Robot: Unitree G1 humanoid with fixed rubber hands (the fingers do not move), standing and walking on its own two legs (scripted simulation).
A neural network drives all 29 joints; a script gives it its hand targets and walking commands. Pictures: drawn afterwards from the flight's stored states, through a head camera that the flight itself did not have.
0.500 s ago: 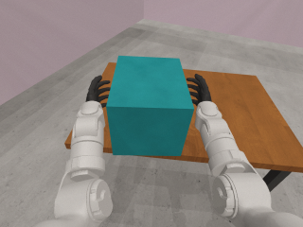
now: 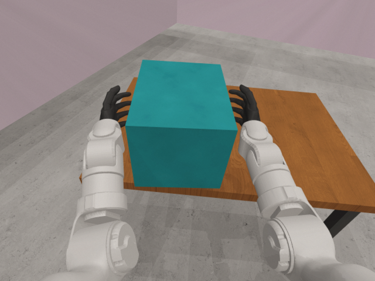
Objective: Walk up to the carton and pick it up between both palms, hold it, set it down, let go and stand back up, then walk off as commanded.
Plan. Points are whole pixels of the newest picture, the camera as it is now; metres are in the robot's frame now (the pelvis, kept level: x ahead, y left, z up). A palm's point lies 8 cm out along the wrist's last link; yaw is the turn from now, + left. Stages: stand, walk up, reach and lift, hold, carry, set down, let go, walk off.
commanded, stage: reach and lift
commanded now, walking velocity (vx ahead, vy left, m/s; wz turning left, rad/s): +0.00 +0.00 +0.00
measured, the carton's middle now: (180, 122) +0.45 +0.00 +0.13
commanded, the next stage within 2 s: hold in 0.04 s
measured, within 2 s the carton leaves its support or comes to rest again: neither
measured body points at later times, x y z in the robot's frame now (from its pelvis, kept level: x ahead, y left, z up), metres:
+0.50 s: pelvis +0.00 +0.00 +0.00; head -0.05 +0.02 +0.45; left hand +0.39 +0.16 +0.20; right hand +0.39 -0.14 +0.21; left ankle +0.06 +0.13 -0.75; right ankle +0.03 -0.11 -0.75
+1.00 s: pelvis +0.00 +0.00 +0.00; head -0.05 +0.02 +0.45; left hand +0.39 +0.16 +0.20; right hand +0.39 -0.14 +0.20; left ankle +0.06 +0.13 -0.75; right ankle +0.03 -0.11 -0.75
